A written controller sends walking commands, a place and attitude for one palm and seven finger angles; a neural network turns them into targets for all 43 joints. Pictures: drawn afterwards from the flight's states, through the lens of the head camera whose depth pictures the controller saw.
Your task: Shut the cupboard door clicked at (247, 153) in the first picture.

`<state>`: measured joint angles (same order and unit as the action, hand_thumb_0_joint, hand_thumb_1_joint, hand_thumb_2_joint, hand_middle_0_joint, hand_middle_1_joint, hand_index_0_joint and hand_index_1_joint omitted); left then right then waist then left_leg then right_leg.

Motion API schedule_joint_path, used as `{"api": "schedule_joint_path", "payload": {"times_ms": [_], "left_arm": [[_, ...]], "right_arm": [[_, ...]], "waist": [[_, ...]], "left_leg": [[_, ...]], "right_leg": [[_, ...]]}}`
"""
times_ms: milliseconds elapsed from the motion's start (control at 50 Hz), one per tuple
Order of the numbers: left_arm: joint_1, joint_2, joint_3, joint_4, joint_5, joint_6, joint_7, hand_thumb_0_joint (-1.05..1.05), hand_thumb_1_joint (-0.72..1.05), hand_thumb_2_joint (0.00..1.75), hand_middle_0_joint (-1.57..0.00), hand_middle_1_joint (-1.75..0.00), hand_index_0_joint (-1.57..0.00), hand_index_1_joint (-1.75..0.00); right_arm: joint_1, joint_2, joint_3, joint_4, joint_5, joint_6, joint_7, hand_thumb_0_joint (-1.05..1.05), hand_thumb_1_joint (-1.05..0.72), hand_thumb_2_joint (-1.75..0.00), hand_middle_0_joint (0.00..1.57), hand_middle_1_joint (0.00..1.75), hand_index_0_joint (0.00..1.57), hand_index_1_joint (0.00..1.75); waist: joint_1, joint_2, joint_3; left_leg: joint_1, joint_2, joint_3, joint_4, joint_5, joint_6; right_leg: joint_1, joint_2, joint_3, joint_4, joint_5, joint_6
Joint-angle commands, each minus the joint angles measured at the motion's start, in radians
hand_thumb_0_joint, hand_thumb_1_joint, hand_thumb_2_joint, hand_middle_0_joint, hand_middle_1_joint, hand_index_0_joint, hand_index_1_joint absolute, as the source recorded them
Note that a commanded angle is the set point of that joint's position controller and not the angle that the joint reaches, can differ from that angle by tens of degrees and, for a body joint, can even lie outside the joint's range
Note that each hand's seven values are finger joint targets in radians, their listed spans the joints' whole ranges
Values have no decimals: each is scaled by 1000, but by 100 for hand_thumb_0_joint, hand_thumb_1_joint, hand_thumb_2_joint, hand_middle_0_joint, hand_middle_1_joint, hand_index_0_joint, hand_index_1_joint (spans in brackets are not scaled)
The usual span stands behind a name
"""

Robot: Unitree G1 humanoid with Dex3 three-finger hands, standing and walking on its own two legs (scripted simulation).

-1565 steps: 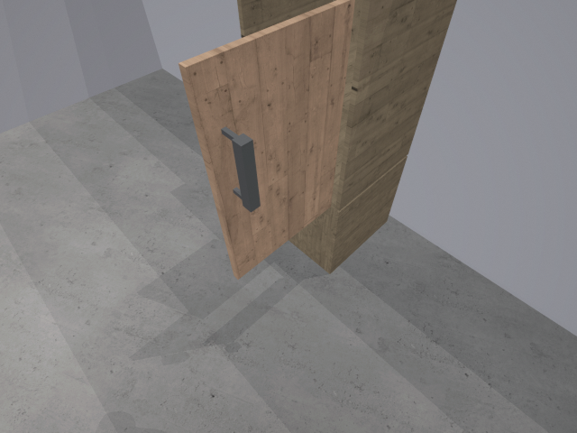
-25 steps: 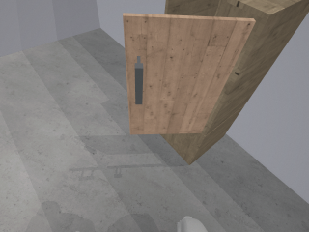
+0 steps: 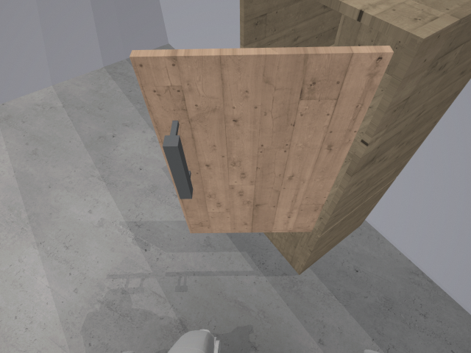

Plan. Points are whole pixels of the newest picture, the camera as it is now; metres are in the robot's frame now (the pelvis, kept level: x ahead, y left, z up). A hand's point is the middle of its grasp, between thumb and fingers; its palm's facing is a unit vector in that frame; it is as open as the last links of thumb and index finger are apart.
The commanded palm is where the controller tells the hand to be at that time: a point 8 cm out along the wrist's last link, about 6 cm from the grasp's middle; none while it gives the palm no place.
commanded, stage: come to a stop and stand still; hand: left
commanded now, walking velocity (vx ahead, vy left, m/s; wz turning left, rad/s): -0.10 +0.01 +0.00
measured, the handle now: (181, 161) +0.44 +0.14 +0.04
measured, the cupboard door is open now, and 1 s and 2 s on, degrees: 55 55 55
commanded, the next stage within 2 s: look again from close up in 0.94 s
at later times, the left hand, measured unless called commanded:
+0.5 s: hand out of the picture +0.01 +0.24 -0.18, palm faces +0.01 -0.98 -0.20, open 7.4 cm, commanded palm none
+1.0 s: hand out of the picture -0.03 +0.16 -0.18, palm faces +0.02 -0.99 -0.17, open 7.3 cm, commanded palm none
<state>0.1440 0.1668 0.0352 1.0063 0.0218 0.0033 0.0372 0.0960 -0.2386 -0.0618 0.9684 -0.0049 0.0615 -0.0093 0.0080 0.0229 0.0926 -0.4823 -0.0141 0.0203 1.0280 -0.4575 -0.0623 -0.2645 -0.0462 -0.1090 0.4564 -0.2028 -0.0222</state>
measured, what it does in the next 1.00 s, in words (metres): steps on the spot: left foot, then right foot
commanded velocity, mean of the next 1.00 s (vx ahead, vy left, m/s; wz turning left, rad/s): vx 0.01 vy -0.05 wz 0.00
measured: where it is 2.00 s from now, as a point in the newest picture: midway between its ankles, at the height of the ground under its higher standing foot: outside the picture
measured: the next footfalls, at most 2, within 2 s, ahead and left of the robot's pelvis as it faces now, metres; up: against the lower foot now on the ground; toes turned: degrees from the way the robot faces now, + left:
left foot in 0.16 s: +0.04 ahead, +0.14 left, +0.00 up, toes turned +2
right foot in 0.60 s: +0.01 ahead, -0.13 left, +0.00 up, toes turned -3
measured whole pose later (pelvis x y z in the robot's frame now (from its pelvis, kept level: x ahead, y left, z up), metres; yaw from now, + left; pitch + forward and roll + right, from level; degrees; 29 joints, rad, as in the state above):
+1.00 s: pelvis -0.03 -0.01 +0.00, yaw +0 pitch -2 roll +0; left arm 0.28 0.14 0.00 1.14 0.00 0.01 0.03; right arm 0.34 -0.13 -0.01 1.16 -0.01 0.01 -0.03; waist -0.03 -0.01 0.04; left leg -0.22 0.06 0.01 0.42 -0.17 -0.05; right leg -0.07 0.01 0.01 0.41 -0.30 -0.01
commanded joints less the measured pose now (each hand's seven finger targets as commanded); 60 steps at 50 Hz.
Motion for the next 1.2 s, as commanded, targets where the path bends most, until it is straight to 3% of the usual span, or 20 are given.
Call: {"api": "schedule_joint_path", "payload": {"times_ms": [0, 60, 100, 140, 160, 180, 260, 340, 440, 500, 560, 580, 620, 740, 1000, 1020, 1040, 1060, 1120, 1180], "left_arm": [[48, 210, 56, -71, 11, -7, 11, 0, 90, 90, -20, -30, -20, -30], [53, 227, 58, -71, 12, -1, 3, 0, 90, 90, -20, -30, -20, -30], [62, 209, 50, -66, -1, 7, 2, 0, 90, 90, -20, -30, -20, -30], [126, 118, 24, -86, -10, 24, 3, 0, 90, 90, -20, -30, -20, -30], [87, 136, 21, -92, -8, 33, 3, 0, 90, 90, -20, -30, -20, -30], [100, 123, 23, -86, -7, 41, 6, 0, 90, 90, -20, -30, -20, -30], [131, 150, 35, -42, -10, 46, -11, 0, 90, 90, -20, -30, -20, -30], [99, 137, 32, -45, -7, 53, -26, 0, 90, 90, -20, -30, -20, -30], [63, 95, 14, -37, -7, 44, -34, 0, 90, 90, -20, -30, -20, -30], [134, 83, 8, 8, -9, 28, -30, 0, 90, 90, -20, -30, -20, -30], [158, 155, 11, 40, -7, 5, -14, 0, 90, 90, -20, -30, -20, -30], [129, 180, 10, 34, -6, 5, -14, 0, 90, 90, -20, -30, -20, -30], [95, 148, 0, 48, -11, -13, -13, 0, 90, 90, -20, -30, -20, -30], [139, 98, -13, 83, -21, -10, -6, 0, 90, 90, -20, -30, -20, -30], [202, 58, -12, 104, -17, -10, 0, 0, 90, 90, -20, -30, -20, -30], [290, 80, -16, 118, 6, -57, 39, 0, 90, 90, -20, -30, -20, -30], [241, 127, -9, 70, 1, -66, 34, 0, 90, 90, -20, -30, -20, -30], [207, 110, -14, 57, -2, -67, 28, 0, 90, 90, -20, -30, -20, -30], [235, 75, -15, 44, -5, -60, 24, 0, 90, 90, -20, -30, -20, -30], [248, 64, -20, 41, -1, -43, 21, 0, 90, 90, -20, -30, -20, -30]], "right_arm": [[76, -44, -9, -52, -2, -3, 4, 0, -90, -90, 20, 30, 20, 30], [100, -46, -4, -58, -1, -18, 3, 0, -90, -90, 20, 30, 20, 30], [157, -69, -4, -40, -5, -33, 3, 0, -90, -90, 20, 30, 20, 30], [127, -205, -20, -74, -19, -41, -4, 0, -90, -90, 20, 30, 20, 30], [128, -195, -16, -81, -23, -41, -23, 0, -90, -90, 20, 30, 20, 30], [114, -192, -11, -75, -24, -49, -35, 0, -90, -90, 20, 30, 20, 30], [75, -132, 11, -82, -17, -52, -44, 0, -90, -90, 20, 30, 20, 30], [143, -131, 3, -41, -18, -53, -47, 0, -90, -90, 20, 30, 20, 30], [200, -141, -15, 6, -24, -51, -39, 0, -90, -90, 20, 30, 20, 30], [199, -120, -13, 33, -16, -54, -33, 0, -90, -90, 20, 30, 20, 30], [201, -20, 10, 41, -2, -54, -19, 0, -90, -90, 20, 30, 20, 30], [205, 8, 19, 43, -4, -52, -12, 0, -90, -90, 20, 30, 20, 30], [229, 0, 24, 75, -17, -54, -12, 0, -90, -90, 20, 30, 20, 30], [287, -12, 31, 145, -11, -63, -20, 0, -90, -90, 20, 30, 20, 30], [289, 10, 32, 160, -6, -64, -31, 0, -90, -90, 20, 30, 20, 30], [143, 1, 41, 83, -1, -92, -17, 0, -90, -90, 20, 30, 20, 30], [217, 57, 44, 48, -4, -86, -10, 0, -90, -90, 20, 30, 20, 30], [253, 49, 41, 58, -5, -82, -10, 0, -90, -90, 20, 30, 20, 30], [265, 14, 41, 49, -6, -98, -15, 0, -90, -90, 20, 30, 20, 30], [229, 5, 39, 37, -6, -94, -19, 0, -90, -90, 20, 30, 20, 30]], "waist": [[-4, -174, -159], [-16, -206, -179], [-39, -143, -202], [-22, 233, -186], [-42, 117, -139], [-24, 200, -146], [1, 115, -138], [-28, 120, -119], [-54, 154, -121], [-18, 130, -131], [-19, -59, -57], [-33, -46, -22], [-43, -210, 10], [-31, -55, 25], [-26, -39, 0], [32, -13, 8], [-45, -45, -60], [-55, -52, -98], [-34, 10, -140], [-20, -20, -25]], "left_leg": [[50, 36, -43, -102, 5, 8], [156, 22, -5, -365, 96, 15], [341, 56, -2, -619, 368, 30], [356, 411, -296, -677, 918, 213], [298, 407, -289, -663, 1012, 263], [300, 395, -295, -645, 1087, 267], [336, 299, -180, -665, 810, 231], [362, 308, -227, -732, 540, 227], [355, 294, -260, -764, 342, 217], [278, 234, -222, -724, 272, 172], [133, 76, -58, -622, 122, 52], [195, 54, -36, -607, 152, 44], [271, 59, -19, -592, 261, 41], [290, 99, -47, -655, 352, 47], [315, 109, -46, -640, 384, 55], [245, 106, 1, -395, 427, 38], [209, 72, -12, -430, 185, 56], [233, 75, -7, -454, 190, 61], [291, 105, -38, -478, 472, 81], [240, 106, -51, -508, 429, 89]], "right_leg": [[116, -310, 198, -80, 665, -189], [128, -261, 186, -19, 582, -150], [55, -192, 143, 72, 382, -66], [-101, 4, 44, 310, -373, 54], [-106, 32, 119, 445, -409, 51], [-138, 42, 163, 538, -414, 53], [-169, 50, 189, 631, -251, 68], [-170, 38, 173, 532, -241, 70], [-58, 37, 112, 263, -277, 51], [123, 56, 79, -24, -85, 35], [161, -138, 295, -226, -165, -47], [48, -180, 311, -259, -231, -64], [-36, -124, 275, -253, -147, -58], [21, -50, 207, -192, -79, -19], [53, -37, 201, -167, 22, -14], [31, -105, 270, -147, 546, 19], [91, -137, 261, -90, 536, -17], [79, -109, 234, -65, 360, -35], [89, -37, 181, 13, 304, -26], [25, -22, 178, -17, 134, -20]]}}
